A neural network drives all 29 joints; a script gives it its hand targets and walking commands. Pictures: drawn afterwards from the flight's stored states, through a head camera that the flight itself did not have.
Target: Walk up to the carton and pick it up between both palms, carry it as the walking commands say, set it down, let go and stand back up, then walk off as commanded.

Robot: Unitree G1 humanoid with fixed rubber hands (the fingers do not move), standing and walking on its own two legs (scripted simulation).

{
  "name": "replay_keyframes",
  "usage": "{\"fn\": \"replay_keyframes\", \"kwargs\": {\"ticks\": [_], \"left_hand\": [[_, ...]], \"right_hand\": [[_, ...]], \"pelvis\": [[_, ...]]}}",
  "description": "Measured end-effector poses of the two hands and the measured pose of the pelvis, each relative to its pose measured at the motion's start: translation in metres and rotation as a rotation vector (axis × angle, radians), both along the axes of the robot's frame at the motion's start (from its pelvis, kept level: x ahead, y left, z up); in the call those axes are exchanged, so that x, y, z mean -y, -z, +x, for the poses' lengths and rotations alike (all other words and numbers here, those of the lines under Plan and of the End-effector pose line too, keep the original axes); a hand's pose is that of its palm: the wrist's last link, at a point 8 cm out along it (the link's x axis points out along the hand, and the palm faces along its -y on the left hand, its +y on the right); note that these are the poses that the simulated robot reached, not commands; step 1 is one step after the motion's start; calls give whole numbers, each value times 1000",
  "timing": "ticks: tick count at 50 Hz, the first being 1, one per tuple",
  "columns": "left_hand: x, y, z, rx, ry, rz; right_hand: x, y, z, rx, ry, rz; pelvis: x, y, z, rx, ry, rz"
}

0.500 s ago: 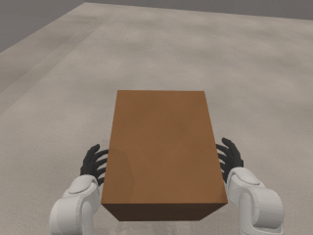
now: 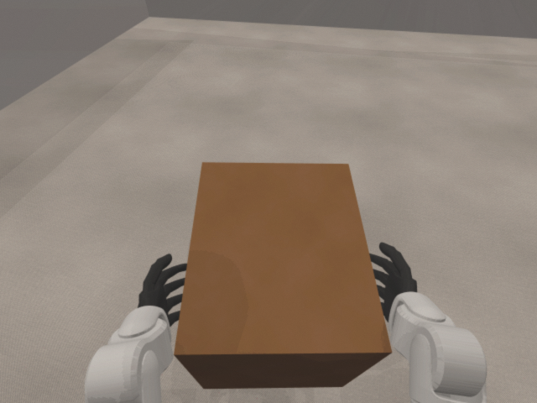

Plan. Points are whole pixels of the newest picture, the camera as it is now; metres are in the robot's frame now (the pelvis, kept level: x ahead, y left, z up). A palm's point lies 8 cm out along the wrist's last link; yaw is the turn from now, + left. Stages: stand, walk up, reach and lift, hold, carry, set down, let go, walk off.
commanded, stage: carry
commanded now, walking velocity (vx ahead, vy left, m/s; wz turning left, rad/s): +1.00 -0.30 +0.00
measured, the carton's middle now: (274, 278) +0.32 +0.01 +0.03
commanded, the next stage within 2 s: none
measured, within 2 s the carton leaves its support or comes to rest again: neither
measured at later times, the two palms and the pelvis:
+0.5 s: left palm (262, 129) +0.67 +0.03 +0.08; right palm (397, 124) +0.70 -0.28 +0.07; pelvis +0.44 -0.14 -0.01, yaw +4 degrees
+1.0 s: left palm (308, 62) +1.04 -0.11 +0.08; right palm (406, 54) +1.09 -0.42 +0.08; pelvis +0.82 -0.30 +0.02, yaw +7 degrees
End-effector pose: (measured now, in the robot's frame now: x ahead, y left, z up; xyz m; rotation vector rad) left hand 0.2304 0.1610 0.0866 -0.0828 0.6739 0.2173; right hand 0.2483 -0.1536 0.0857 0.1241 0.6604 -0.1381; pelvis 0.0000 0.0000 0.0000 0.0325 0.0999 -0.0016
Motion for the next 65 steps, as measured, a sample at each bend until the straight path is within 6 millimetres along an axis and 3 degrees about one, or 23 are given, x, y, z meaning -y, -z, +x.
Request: {"fn": "replay_keyframes", "kwargs": {"ticks": [4, 9, 11, 15, 19, 25, 32, 35, 40, 45, 53, 60, 65], "left_hand": [[32, 4, 72, 1, 14, -7], [75, 25, 155, 2, -31, -14], [84, 23, 183, -27, -53, -6], [99, 8, 247, -49, -78, 11], [112, 1, 316, -23, -93, 13], [129, 4, 435, 9, -59, 30], [172, -9, 575, 27, 12, 23], [193, 1, 627, 10, 7, -3], [229, 32, 701, -36, -55, -18], [249, 20, 759, -92, -90, -2], [277, -6, 848, -1, -103, -20], [320, -20, 915, 52, -53, -19], [373, -12, 948, 4, -20, -22]], "right_hand": [[33, 1, 68, 0, 14, -11], [74, 21, 164, 1, -32, -23], [83, 22, 200, -26, -54, -13], [96, 13, 271, -48, -79, 5], [109, 5, 345, -21, -95, 7], [127, 15, 453, 9, -61, 27], [172, -3, 571, 27, 12, 19], [193, 0, 624, 8, 8, -8], [228, 27, 718, -37, -57, -26], [246, 24, 783, -93, -93, -14], [274, -11, 878, 1, -108, -34], [319, -26, 929, 52, -59, -30], [373, -17, 951, 2, -24, -32]], "pelvis": [[31, 2, 68, -2, 13, -21], [84, 20, 157, 46, -41, -32], [98, 14, 190, 41, -62, -26], [116, -2, 257, 23, -90, -9], [132, -5, 328, 23, -107, 9], [140, 10, 443, 19, -70, 30], [168, -1, 571, 7, 7, 3], [192, 2, 623, 10, 1, -19], [244, 18, 707, 59, -62, -12], [271, -6, 761, 37, -101, -12], [305, -17, 851, 8, -120, -37], [338, -14, 913, -10, -69, -60], [383, -15, 940, -11, -35, -71]]}}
